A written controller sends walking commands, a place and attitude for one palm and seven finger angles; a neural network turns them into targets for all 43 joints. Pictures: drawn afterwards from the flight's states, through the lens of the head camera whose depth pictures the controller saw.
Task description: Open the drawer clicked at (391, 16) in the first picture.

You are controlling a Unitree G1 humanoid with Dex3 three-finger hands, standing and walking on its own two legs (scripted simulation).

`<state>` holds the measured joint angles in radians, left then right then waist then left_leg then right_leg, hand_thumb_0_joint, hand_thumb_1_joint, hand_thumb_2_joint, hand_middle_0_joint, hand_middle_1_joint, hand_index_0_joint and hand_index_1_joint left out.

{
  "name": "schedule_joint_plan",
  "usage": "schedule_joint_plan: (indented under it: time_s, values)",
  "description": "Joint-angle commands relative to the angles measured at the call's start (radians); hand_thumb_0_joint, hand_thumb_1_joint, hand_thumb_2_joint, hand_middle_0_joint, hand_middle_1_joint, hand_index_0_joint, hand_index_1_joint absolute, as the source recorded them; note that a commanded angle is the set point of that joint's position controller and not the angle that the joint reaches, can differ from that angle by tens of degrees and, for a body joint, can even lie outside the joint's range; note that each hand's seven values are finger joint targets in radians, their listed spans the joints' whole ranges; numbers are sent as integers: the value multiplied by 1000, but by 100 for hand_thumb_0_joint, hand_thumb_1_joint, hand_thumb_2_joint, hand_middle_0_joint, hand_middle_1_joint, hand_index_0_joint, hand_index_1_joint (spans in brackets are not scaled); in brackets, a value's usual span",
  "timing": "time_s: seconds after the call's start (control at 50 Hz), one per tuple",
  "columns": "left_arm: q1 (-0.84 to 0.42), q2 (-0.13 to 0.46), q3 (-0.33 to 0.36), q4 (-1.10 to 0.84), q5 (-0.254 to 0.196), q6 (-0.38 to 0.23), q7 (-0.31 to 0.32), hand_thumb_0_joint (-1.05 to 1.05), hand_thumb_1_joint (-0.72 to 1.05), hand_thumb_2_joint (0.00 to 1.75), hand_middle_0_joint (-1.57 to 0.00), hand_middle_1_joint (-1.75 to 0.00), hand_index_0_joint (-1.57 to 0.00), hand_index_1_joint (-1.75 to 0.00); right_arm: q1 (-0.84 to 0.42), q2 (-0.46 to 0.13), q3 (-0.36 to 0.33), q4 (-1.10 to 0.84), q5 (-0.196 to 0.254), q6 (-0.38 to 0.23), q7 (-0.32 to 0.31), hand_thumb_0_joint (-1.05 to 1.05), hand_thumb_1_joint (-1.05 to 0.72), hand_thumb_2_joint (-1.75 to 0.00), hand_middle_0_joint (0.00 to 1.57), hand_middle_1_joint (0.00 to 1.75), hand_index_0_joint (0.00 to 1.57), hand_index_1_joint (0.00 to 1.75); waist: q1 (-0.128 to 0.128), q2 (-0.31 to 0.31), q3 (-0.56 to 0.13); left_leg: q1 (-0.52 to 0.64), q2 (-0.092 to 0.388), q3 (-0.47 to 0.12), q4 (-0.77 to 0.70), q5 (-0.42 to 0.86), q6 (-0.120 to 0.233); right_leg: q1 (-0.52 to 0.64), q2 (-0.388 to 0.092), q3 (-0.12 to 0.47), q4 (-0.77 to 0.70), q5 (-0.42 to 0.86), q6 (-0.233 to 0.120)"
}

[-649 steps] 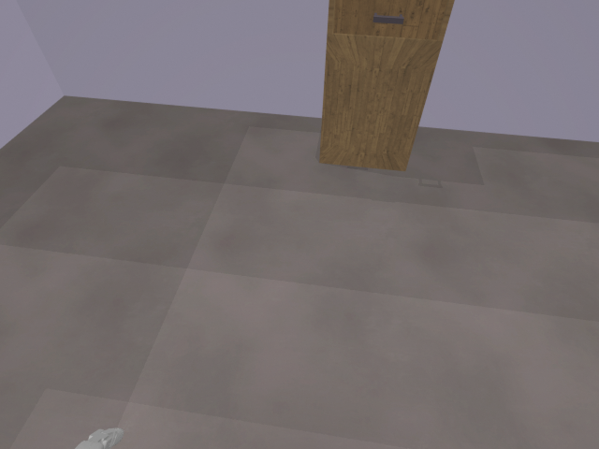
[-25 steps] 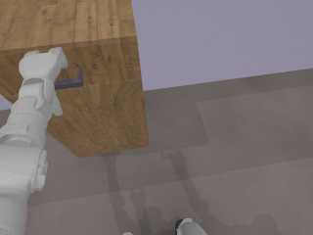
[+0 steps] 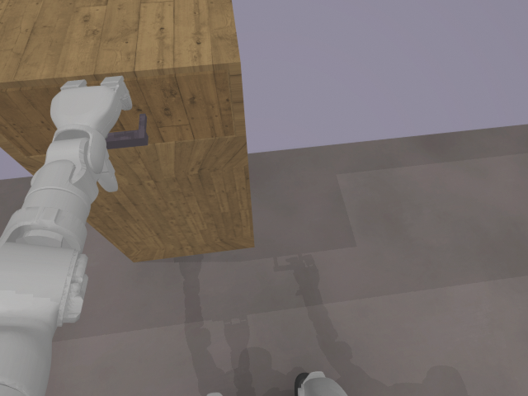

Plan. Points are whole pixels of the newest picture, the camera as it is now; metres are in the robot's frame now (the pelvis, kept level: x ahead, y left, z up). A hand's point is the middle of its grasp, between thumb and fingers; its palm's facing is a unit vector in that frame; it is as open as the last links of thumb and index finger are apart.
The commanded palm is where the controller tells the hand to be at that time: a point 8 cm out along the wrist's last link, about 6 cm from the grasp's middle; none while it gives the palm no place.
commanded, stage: move the hooked fingers above the handle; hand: left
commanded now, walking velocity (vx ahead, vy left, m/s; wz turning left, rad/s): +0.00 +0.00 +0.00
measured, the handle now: (114, 131) +0.56 +0.23 +0.01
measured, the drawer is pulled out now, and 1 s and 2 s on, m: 0.00 0.00 0.00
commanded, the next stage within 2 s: none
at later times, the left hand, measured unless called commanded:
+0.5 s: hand (96, 138) +0.50 +0.23 +0.07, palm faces -0.04 +0.00 -1.00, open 13.8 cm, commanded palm +0.49 +0.23 +0.12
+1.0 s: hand (102, 132) +0.52 +0.23 +0.06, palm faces -0.04 -0.02 -1.00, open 13.8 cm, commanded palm +0.50 +0.23 +0.11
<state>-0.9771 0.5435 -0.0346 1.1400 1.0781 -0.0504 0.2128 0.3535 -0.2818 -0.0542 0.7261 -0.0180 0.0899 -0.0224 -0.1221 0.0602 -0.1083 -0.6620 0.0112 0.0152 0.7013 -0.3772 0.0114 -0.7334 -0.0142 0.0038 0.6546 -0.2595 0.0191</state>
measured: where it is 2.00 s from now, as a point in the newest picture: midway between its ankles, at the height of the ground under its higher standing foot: outside the picture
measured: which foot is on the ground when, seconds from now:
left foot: down 0.00-1.00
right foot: down 0.00-1.00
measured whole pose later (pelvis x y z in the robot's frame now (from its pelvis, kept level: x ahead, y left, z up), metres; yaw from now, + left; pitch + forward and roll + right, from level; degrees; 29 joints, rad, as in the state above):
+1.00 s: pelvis +0.00 +0.01 +0.00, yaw -1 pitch +20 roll -1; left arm -0.96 0.57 0.02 1.12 1.10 -0.11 0.25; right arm 0.39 -0.28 -0.05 0.74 -0.03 0.09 -0.02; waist -0.14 0.06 -0.12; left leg -0.69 0.01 0.02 0.74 -0.40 0.02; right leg -0.76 -0.01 0.01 0.68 -0.27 0.03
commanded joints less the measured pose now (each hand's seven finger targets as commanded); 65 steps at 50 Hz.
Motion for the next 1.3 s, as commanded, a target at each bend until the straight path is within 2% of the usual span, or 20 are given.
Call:
schedule_joint_plan:
  time_s: [0.0, 0.04, 0.1, 0.14, 0.22, 0.3, 0.36, 0.4, 0.54, 0.68, 0.72, 0.82, 0.88, 0.92, 1.0, 1.08, 1.2, 1.22, 1.24, 1.28]
  values:
    - [-477, 295, 93, -242, -2, -50, 44, 0, -50, 30, -30, -120, -30, -120, 156, -161, -54, -36, -9, -12, -24, 0, -90, -90, 20, 30, 20, 30, -19, -1, -469, 222, -30, -3, -34, 469, 21, 300, 48, -23, -21, 333, -43]
    - [-457, 328, 119, -219, 5, -48, 67, 0, -50, 30, -30, -120, -30, -120, 152, -159, -48, -29, -15, -11, -19, 0, -90, -90, 20, 30, 20, 30, -8, 33, -449, 193, -33, 6, -31, 460, 20, 299, 44, -22, -9, 339, -44]
    - [-400, 349, 144, -181, 9, -21, 90, 0, -50, 30, -30, -120, -30, -120, 138, -162, -43, -36, -17, -4, -9, 0, -90, -90, 20, 30, 20, 30, 11, 16, -453, 158, -35, 12, -26, 485, 17, 323, 44, -26, 6, 367, -46]
    - [-382, 339, 124, -152, 13, 8, 92, 0, -50, 30, -30, -120, -30, -120, 138, -164, -41, -38, -14, -3, -5, 0, -90, -90, 20, 30, 20, 30, 7, 5, -436, 141, -33, 18, -27, 467, 16, 321, 43, -29, 8, 369, -42]
    - [-372, 323, 116, -184, 8, 20, 77, 0, -50, 30, -30, -120, -30, -120, 145, -165, -50, -49, -10, 1, -2, 0, -90, -90, 20, 30, 20, 30, 12, -9, -516, 180, -30, 21, -25, 511, 17, 359, 44, -24, 6, 401, -37]
    - [-427, 270, 83, -274, -9, -19, 52, 0, -50, 30, -30, -120, -30, -120, 147, -158, -62, -57, -8, -4, -11, 0, -90, -90, 20, 30, 20, 30, -11, -29, -526, 231, -27, 13, -31, 513, 24, 366, 46, -19, -18, 405, -35]
    - [-430, 272, 79, -275, -8, -48, 42, 0, -50, 30, -30, -120, -30, -120, 148, -157, -62, -45, -5, -7, -20, 0, -90, -90, 20, 30, 20, 30, -18, -29, -471, 229, -28, 4, -42, 465, 24, 332, 47, -22, -28, 352, -35]
    - [-471, 249, 62, -311, -2, -71, 52, 0, -50, 30, -30, -120, -30, -120, 146, -152, -64, -42, -5, -12, -23, 0, -90, -90, 20, 30, 20, 30, -23, 10, -459, 257, -27, -4, -42, 483, 19, 297, 48, -26, -31, 330, -42]
    - [-469, 265, 72, -159, 8, -16, 106, 0, -50, 30, -30, -120, -30, -120, 147, -159, -50, -19, -10, -20, -10, 0, -90, -90, 20, 30, 20, 30, -29, 14, -388, 194, -32, -5, -42, 395, 13, 236, 48, -37, -22, 250, -45]
    - [-507, 296, 66, -138, 19, 15, 68, 0, -50, 30, -30, -120, -30, -120, 160, -167, -49, -34, -6, -24, -13, 0, -90, -90, 20, 30, 20, 30, -35, 16, -479, 202, -31, 0, -25, 417, 16, 269, 48, -27, -9, 289, -40]
    - [-523, 254, 34, -154, 8, -5, 49, 0, -50, 30, -30, -120, -30, -120, 171, -162, -52, -37, -7, -26, -19, 0, -90, -90, 20, 30, 20, 30, -52, 12, -488, 219, -27, -7, -23, 434, 18, 266, 48, -25, -14, 300, -37]
    - [-502, 317, 100, -229, 6, -65, 45, 0, -50, 30, -30, -120, -30, -120, 185, -163, -58, -32, -17, -25, -22, 0, -90, -90, 20, 30, 20, 30, -25, 32, -540, 246, -22, -14, -5, 523, 15, 276, 51, -24, 3, 339, -40]
    - [-468, 347, 130, -222, 6, -61, 67, 0, -50, 30, -30, -120, -30, -120, 173, -166, -49, -30, -17, -18, -16, 0, -90, -90, 20, 30, 20, 30, -11, 35, -482, 192, -24, -8, -10, 499, 13, 271, 50, -30, 12, 330, -43]
    - [-443, 330, 124, -223, 14, -49, 87, 0, -50, 30, -30, -120, -30, -120, 168, -162, -51, -33, -20, -16, -9, 0, -90, -90, 20, 30, 20, 30, -2, 59, -492, 199, -24, -5, -8, 522, 11, 271, 52, -32, 15, 334, -44]
    - [-443, 354, 147, -227, 8, -23, 104, 0, -50, 30, -30, -120, -30, -120, 166, -170, -52, -28, -19, -12, -3, 0, -90, -90, 20, 30, 20, 30, -3, 13, -509, 190, -23, -2, -9, 532, 13, 308, 52, -33, 14, 366, -42]
    - [-421, 342, 121, -192, 4, 5, 83, 0, -50, 30, -30, -120, -30, -120, 162, -172, -52, -25, -11, -9, -5, 0, -90, -90, 20, 30, 20, 30, -10, -9, -485, 180, -25, 6, -25, 459, 18, 316, 50, -29, -4, 337, -37]
    - [-481, 251, 43, -235, -4, -39, 31, 0, -50, 30, -30, -120, -30, -120, 177, -161, -62, -27, -2, -20, -21, 0, -90, -90, 20, 30, 20, 30, -42, 16, -474, 263, -21, -10, -30, 486, 16, 269, 54, -30, -30, 314, -40]
    - [-483, 205, 8, -235, -7, -50, 26, 0, -50, 30, -30, -120, -30, -120, 185, -154, -65, -24, -3, -24, -21, 0, -90, -90, 20, 30, 20, 30, -47, 31, -471, 283, -20, -14, -29, 494, 15, 247, 54, -31, -34, 301, -38]
    - [-472, 197, 7, -210, -10, -53, 24, 0, -50, 30, -30, -120, -30, -120, 185, -156, -64, -18, -2, -25, -21, 0, -90, -90, 20, 30, 20, 30, -53, 21, -424, 277, -19, -16, -27, 471, 14, 216, 57, -35, -37, 278, -40]
    - [-488, 239, 41, -220, -6, -68, 31, 0, -50, 30, -30, -120, -30, -120, 181, -158, -61, -16, -5, -27, -22, 0, -90, -90, 20, 30, 20, 30, -42, 38, -420, 260, -22, -19, -29, 456, 11, 214, 55, -33, -29, 267, -43]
